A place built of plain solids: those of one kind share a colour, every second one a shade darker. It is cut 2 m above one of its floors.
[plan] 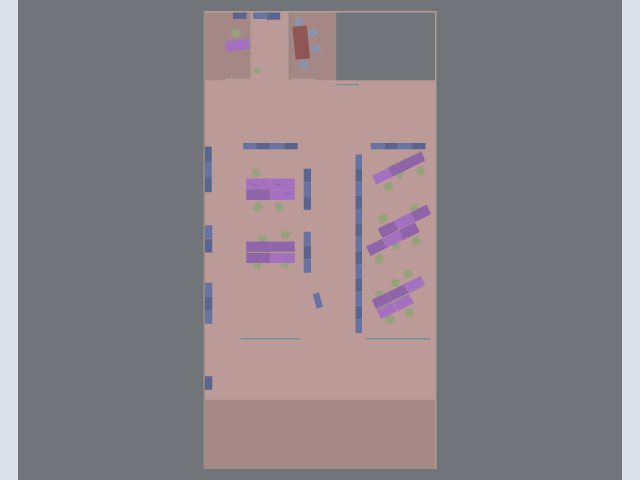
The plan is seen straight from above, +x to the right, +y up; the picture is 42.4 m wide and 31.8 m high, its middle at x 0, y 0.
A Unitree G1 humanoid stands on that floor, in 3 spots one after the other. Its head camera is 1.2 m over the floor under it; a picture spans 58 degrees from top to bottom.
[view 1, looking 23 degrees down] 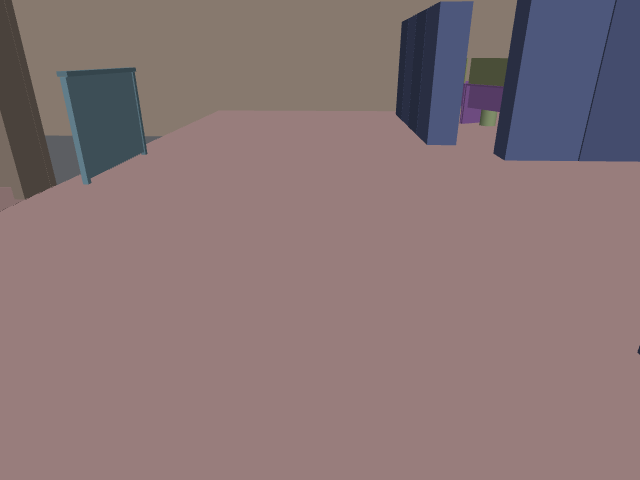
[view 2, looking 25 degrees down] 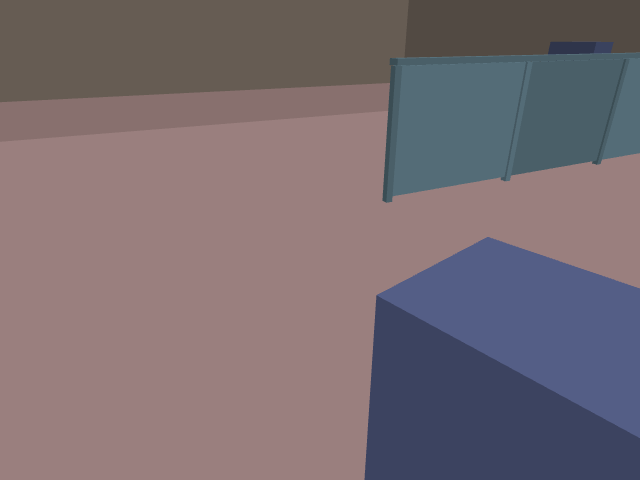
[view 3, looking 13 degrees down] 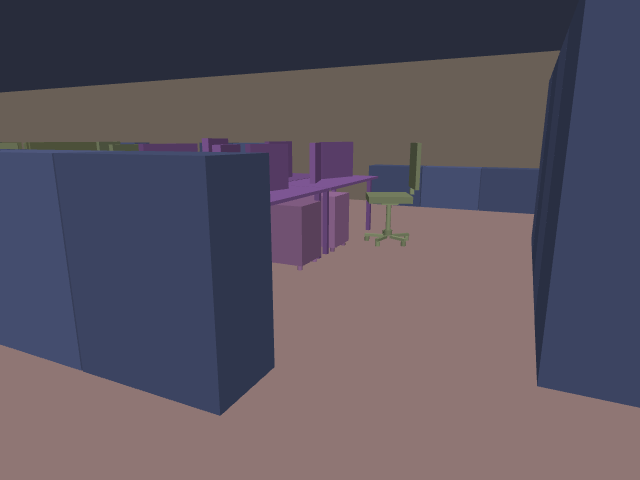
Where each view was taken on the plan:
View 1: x -3.07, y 7.77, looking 2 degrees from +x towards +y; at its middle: floor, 3.07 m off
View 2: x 0.63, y -3.81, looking -116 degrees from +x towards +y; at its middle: floor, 2.84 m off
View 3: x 0.75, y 5.84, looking -155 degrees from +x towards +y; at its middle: pedestal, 4.34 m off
